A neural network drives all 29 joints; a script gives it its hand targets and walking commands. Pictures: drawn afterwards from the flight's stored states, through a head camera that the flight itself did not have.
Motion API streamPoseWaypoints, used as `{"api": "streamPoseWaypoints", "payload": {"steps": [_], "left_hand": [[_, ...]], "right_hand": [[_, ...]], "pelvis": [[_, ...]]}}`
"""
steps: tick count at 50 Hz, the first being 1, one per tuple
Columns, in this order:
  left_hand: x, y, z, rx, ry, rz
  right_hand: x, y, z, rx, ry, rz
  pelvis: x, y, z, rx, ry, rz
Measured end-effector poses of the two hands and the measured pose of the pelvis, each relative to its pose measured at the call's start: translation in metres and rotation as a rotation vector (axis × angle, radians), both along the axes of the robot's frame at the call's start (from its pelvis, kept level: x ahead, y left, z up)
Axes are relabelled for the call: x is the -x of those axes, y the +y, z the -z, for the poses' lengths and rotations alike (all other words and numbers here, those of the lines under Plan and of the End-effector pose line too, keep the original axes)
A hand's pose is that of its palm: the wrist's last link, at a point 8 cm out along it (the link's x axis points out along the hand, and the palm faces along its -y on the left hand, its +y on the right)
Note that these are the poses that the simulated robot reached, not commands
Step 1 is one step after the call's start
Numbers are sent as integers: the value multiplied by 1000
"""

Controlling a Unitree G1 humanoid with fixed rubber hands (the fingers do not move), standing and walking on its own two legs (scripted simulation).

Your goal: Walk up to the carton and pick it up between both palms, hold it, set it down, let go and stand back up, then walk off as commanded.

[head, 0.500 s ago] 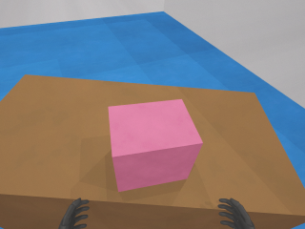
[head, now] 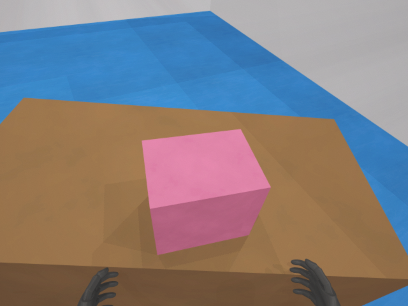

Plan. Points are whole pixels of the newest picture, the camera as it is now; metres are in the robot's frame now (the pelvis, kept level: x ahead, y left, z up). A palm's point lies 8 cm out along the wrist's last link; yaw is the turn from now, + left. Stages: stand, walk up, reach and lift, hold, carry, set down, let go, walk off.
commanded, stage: let go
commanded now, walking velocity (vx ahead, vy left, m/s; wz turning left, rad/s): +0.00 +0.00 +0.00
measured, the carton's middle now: (199, 191) +0.39 +0.02 -0.02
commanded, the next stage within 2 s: stand in 0.40 s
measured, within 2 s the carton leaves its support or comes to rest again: neither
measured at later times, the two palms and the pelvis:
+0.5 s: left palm out of the picture +0.13 +0.24 -0.10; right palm (326, 303) +0.17 -0.23 -0.05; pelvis +0.00 +0.00 -0.01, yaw +0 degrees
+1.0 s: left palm out of the picture +0.03 +0.32 -0.13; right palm (323, 302) +0.17 -0.22 -0.05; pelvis -0.02 +0.03 -0.01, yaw +0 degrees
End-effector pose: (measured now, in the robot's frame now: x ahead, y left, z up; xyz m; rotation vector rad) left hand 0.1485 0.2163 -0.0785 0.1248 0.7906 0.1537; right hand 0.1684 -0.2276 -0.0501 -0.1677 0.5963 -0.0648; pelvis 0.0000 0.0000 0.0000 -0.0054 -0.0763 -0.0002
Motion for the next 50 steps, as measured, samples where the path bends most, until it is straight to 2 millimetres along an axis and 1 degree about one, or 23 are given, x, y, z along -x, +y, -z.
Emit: {"api": "streamPoseWaypoints", "payload": {"steps": [3, 8, 20, 22, 25, 28, 32, 37, 42, 50], "left_hand": [[0, 0, 1, -1, 8, 9], [4, -1, 9, 7, 53, 19], [11, 2, 14, 0, 80, 31], [12, 9, 18, -19, 77, 54], [18, 26, 24, -46, 87, 64], [28, 45, 28, -69, 114, 50], [48, 70, 32, -95, 172, 25], [77, 92, 35, -122, 254, 2], [100, 101, 41, -120, 324, -5], [118, 99, 50, -85, 374, -10]], "right_hand": [[0, 0, 0, 2, -5, -4], [0, 1, 0, 11, -5, -2], [1, 2, 0, 37, -12, -6], [-1, 2, -1, 74, -2, -49], [-2, 0, -2, 112, 11, -102], [-2, 0, -2, 135, 9, -126], [-2, 1, -2, 154, 5, -134], [-2, 3, -2, 167, 6, -127], [-2, 4, -3, 179, 10, -118], [-3, 6, -4, 195, 29, -107]], "pelvis": [[0, 1, 0, 0, -6, 1], [1, 1, 0, -3, -11, 7], [3, -1, 1, -6, -22, 4], [3, -1, 3, -5, 2, 4], [4, -1, 6, -3, 19, 2], [6, 2, 8, 0, 31, 2], [9, 8, 9, 1, 35, 5], [12, 17, 8, -1, 36, 9], [14, 24, 8, 0, 30, 3], [17, 32, 6, -2, 25, 4]]}}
